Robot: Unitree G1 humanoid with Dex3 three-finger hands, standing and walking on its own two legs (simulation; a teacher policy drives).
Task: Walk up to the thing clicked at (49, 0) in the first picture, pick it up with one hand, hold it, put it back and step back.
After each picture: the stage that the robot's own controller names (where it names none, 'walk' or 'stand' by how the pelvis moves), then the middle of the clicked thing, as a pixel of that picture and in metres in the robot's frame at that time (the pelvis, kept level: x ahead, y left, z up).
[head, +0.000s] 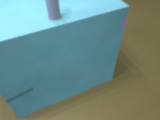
stand; out of the picture +0.82 +0.19 +0.13
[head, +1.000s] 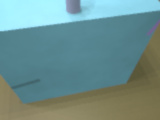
walk; out of the picture +0.73 +0.12 +0.14
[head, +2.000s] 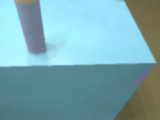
walk; (31, 20) +0.49 +0.20 +0.16
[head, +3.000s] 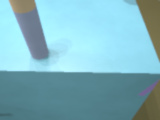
stand; (31, 28) +0.48 +0.20 +0.15
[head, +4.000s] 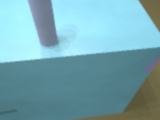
stand; (42, 13) +0.52 +0.16 +0.16
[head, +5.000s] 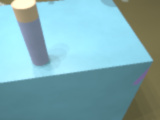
stand; (33, 36) +0.48 +0.20 +0.13
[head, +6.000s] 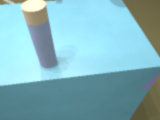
stand; (42, 38) +0.47 +0.17 +0.13
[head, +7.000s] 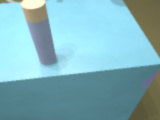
stand; (41, 35) +0.48 +0.17 +0.13
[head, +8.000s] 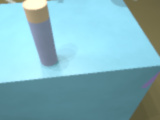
stand; (43, 36) +0.48 +0.17 +0.13
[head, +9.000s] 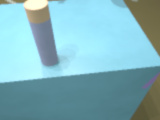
stand; (43, 36) +0.48 +0.16 +0.13
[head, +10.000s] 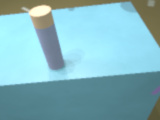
rise first; (49, 41) +0.47 +0.18 +0.13
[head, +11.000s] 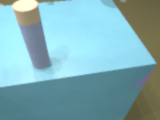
go down; (34, 39) +0.47 +0.17 +0.14
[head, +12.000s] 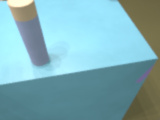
go down; (32, 35) +0.48 +0.17 +0.14
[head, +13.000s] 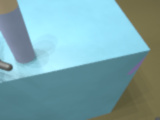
close in; (13, 29) +0.46 +0.19 +0.15
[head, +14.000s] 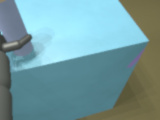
close; (9, 21) +0.49 +0.19 +0.17
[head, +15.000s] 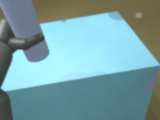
lift; (21, 16) +0.35 +0.15 +0.34
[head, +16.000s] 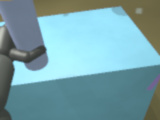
hold; (24, 26) +0.32 +0.16 +0.31
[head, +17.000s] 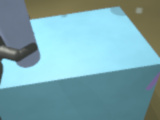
hold; (13, 22) +0.31 +0.16 +0.34
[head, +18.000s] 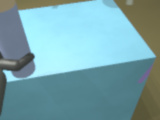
hold; (10, 36) +0.34 +0.19 +0.27
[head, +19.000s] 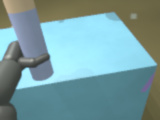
crouch; (31, 38) +0.36 +0.16 +0.27
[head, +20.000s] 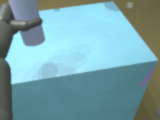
crouch; (23, 1) +0.45 +0.17 +0.31
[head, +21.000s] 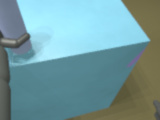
lower; (8, 17) +0.49 +0.20 +0.18
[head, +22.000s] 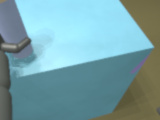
lower; (9, 22) +0.47 +0.20 +0.18
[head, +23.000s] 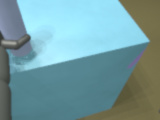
lower; (9, 19) +0.49 +0.19 +0.18
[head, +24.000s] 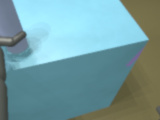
lower; (4, 15) +0.50 +0.20 +0.18
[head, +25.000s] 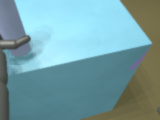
open; (7, 19) +0.49 +0.20 +0.18
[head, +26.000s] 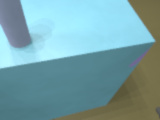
rise; (8, 8) +0.49 +0.19 +0.18
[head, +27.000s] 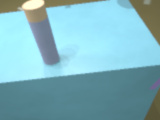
sink last; (43, 36) +0.49 +0.19 +0.15
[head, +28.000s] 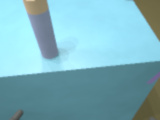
stand; (43, 28) +0.49 +0.18 +0.14
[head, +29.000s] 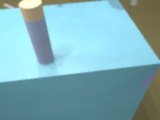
stand; (39, 35) +0.50 +0.19 +0.14
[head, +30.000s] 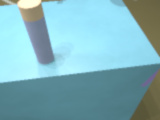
stand; (38, 35) +0.49 +0.19 +0.13
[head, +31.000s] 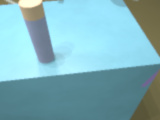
stand; (39, 34) +0.49 +0.18 +0.13
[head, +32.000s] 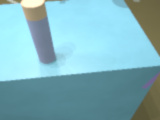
stand; (41, 34) +0.49 +0.18 +0.13
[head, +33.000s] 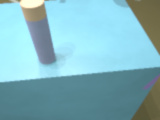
stand; (40, 34) +0.48 +0.18 +0.13
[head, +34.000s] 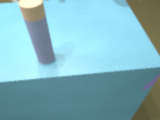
walk; (39, 34) +0.48 +0.18 +0.13
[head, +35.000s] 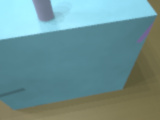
walk; out of the picture +0.65 +0.19 +0.16
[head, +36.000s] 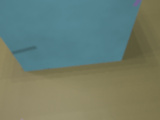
walk; out of the picture +0.95 +0.15 +0.16
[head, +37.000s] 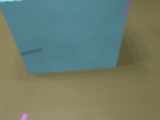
walk; out of the picture +1.14 +0.19 +0.15
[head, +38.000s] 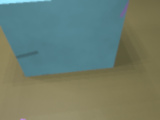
stand; out of the picture +1.10 +0.16 +0.13
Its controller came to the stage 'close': yes
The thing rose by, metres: 0.22
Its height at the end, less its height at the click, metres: +0.00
